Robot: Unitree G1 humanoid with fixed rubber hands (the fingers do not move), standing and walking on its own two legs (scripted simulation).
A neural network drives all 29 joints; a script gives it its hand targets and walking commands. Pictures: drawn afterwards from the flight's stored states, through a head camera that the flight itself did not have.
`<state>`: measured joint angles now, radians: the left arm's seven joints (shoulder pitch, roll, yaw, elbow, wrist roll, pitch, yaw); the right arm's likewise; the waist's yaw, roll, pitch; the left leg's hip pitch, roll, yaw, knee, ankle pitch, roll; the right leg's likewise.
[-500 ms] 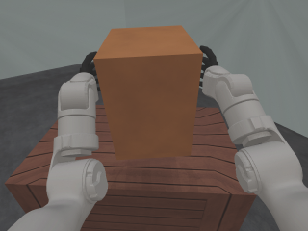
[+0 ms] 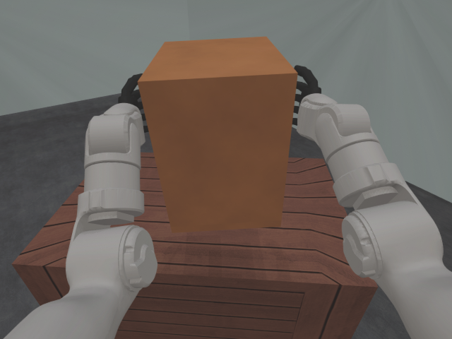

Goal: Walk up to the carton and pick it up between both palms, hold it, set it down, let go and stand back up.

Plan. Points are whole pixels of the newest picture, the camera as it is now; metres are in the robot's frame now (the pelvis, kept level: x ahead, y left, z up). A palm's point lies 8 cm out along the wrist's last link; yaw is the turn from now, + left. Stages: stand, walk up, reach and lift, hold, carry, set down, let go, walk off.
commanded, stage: hold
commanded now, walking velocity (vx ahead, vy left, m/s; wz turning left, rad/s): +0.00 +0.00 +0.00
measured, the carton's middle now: (220, 131) +0.42 +0.01 +0.25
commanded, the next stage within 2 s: none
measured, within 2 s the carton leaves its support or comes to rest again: neither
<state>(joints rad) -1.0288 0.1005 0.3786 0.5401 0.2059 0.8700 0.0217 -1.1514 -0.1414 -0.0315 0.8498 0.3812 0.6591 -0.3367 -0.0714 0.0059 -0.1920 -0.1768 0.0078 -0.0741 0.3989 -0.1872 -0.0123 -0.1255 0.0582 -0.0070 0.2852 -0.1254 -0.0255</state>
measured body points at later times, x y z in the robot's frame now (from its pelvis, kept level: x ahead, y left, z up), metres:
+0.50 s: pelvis +0.01 +0.00 +0.00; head -0.07 +0.02 +0.44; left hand +0.40 +0.16 +0.29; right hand +0.40 -0.13 +0.29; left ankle +0.02 +0.12 -0.75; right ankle +0.02 -0.10 -0.75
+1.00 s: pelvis +0.01 +0.00 +0.00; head -0.08 +0.02 +0.44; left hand +0.40 +0.16 +0.30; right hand +0.39 -0.14 +0.31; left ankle +0.02 +0.12 -0.75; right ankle +0.02 -0.10 -0.75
